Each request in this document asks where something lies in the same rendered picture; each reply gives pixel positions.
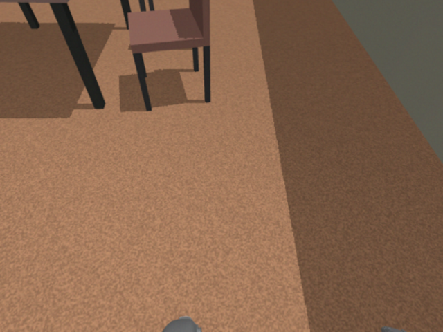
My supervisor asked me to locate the table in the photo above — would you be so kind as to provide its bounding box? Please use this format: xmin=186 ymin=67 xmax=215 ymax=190
xmin=0 ymin=0 xmax=131 ymax=109

